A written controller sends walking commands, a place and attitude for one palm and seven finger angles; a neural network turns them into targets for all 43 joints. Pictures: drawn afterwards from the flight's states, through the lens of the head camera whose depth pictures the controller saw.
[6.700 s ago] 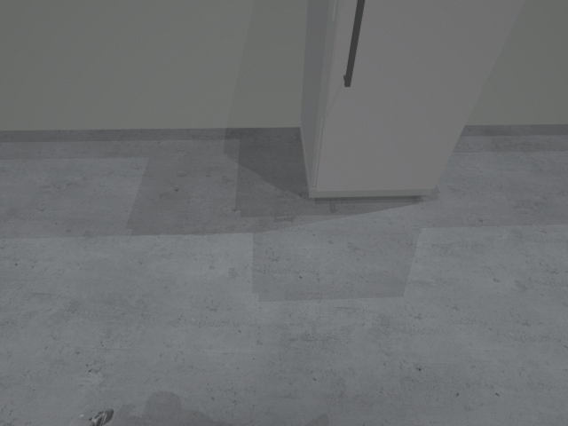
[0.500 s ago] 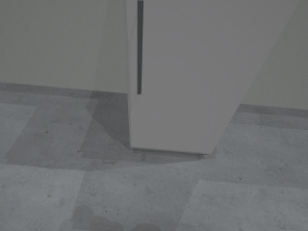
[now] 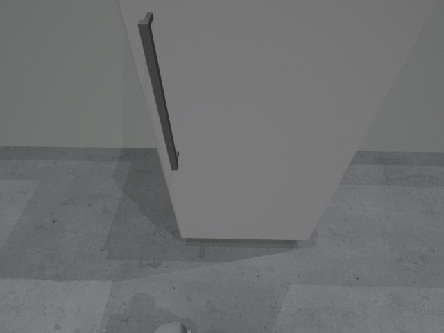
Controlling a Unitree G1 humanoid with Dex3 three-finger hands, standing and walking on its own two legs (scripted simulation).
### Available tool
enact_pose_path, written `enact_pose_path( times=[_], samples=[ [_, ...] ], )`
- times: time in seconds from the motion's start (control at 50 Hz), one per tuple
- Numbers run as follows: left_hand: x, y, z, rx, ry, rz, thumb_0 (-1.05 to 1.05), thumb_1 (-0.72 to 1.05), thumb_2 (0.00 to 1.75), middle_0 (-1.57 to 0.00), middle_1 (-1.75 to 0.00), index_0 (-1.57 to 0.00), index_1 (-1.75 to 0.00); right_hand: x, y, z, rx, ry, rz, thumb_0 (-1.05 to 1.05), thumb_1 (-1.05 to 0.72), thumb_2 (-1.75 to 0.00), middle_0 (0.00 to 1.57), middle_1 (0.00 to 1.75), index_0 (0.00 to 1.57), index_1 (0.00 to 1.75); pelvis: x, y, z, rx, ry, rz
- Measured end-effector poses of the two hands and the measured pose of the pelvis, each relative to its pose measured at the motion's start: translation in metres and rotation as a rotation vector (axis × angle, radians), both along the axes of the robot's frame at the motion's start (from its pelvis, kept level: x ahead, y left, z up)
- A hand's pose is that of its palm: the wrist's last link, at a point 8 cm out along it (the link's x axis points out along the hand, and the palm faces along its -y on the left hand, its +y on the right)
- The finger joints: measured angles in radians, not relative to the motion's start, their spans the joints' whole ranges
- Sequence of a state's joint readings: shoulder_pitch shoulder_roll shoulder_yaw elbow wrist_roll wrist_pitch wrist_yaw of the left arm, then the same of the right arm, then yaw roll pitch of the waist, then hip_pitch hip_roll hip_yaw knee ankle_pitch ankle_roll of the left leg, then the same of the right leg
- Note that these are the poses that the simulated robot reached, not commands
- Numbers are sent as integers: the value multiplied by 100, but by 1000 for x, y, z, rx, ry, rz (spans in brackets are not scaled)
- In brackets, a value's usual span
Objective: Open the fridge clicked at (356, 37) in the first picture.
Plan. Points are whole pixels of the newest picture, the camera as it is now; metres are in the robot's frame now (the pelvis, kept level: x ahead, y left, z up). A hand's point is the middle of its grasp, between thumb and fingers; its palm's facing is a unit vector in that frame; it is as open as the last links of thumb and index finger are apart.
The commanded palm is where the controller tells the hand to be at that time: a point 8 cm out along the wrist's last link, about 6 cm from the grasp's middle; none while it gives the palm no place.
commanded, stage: take the last steps up to it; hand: left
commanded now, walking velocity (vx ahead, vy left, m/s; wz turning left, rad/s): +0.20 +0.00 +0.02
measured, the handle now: (164, 107) +0.58 +0.16 +0.08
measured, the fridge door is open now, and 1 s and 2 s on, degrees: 0 0 0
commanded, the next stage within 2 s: come to a stop and stand still in 0.12 s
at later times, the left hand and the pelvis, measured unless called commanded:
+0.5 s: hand out of the picture +0.14 +0.21 -0.18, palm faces +0.02 -0.98 -0.19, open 7.3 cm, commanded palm none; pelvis +0.11 +0.03 +0.00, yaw -2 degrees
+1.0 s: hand out of the picture +0.13 +0.19 -0.16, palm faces +0.04 -0.97 -0.25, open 7.3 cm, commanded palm none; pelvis +0.08 +0.00 +0.00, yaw -1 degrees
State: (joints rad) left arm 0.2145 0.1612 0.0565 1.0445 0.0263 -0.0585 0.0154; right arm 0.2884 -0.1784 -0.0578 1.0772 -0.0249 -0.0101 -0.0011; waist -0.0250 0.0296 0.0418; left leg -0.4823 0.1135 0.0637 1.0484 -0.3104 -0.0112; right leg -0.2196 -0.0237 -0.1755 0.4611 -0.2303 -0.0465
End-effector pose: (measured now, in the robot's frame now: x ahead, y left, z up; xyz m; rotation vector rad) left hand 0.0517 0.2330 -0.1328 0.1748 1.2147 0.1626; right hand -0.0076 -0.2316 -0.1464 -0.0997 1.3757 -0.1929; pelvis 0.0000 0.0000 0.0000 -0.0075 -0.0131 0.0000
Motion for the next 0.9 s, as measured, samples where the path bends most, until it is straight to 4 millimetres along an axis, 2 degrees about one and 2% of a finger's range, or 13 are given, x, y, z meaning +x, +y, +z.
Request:
enact_pose_path(
  times=[0.08,0.16,0.22,0.26,0.32,0.4,0.52,0.62,0.66,0.7,0.8,0.9],
  samples=[
    [-6,3,-5,-25,81,15,-1,94,90,-20,-30,-20,-30,75,4,10,-11,-127,44,1,-91,-90,19,30,19,30,26,6,2,-8,3,-3],
    [-10,8,-17,-66,154,58,0,93,90,-20,-30,-20,-30,140,20,15,-21,-206,100,1,-91,-90,19,30,19,30,56,19,-2,-23,-5,-3],
    [-9,16,-31,-94,212,85,0,92,90,-20,-30,-20,-30,176,36,13,-36,-249,128,1,-91,-90,19,30,19,30,79,32,-11,-24,-14,-5],
    [-3,20,-33,-99,245,82,0,92,90,-20,-30,-20,-30,188,46,14,-38,-258,130,1,-91,-90,19,30,19,30,90,38,-11,-13,-18,-18],
    [16,25,-28,-93,254,71,0,92,90,-20,-30,-20,-30,192,54,18,-44,-239,98,0,-92,-90,19,30,20,30,102,42,-5,-10,-17,-23],
    [49,28,-21,-79,224,50,0,92,90,-20,-30,-20,-30,195,48,21,-68,-197,71,-2,-95,-90,20,30,20,30,112,43,1,-4,-9,-28],
    [92,28,-15,-30,150,19,0,91,90,-20,-30,-20,-30,182,27,17,-69,-128,36,-1,-94,-90,20,30,20,30,113,28,2,-3,-6,-36],
    [116,14,-6,26,72,-11,0,91,90,-20,-30,-20,-30,164,2,0,-31,-96,4,0,-92,-90,20,30,20,30,111,6,-5,12,-11,-42],
    [119,7,-7,54,43,-29,0,91,90,-20,-30,-20,-30,158,-8,-12,-8,-92,-13,0,-92,-90,20,30,20,30,110,-5,-12,33,-12,-47],
    [118,-2,-2,58,38,-40,0,91,90,-20,-30,-20,-30,150,-14,-17,6,-73,-22,1,-92,-90,20,30,20,30,107,-10,-11,28,-17,-41],
    [111,-17,10,47,35,-35,0,91,90,-20,-30,-20,-30,132,-22,-13,25,-30,-15,1,-91,-90,19,30,19,30,101,-15,-2,41,-8,-37],
    [97,-13,14,47,21,2,0,92,90,-20,-30,-21,-30,118,-23,-7,15,6,22,1,-91,-90,19,30,19,30,93,-12,3,50,2,-18]
  ],
)
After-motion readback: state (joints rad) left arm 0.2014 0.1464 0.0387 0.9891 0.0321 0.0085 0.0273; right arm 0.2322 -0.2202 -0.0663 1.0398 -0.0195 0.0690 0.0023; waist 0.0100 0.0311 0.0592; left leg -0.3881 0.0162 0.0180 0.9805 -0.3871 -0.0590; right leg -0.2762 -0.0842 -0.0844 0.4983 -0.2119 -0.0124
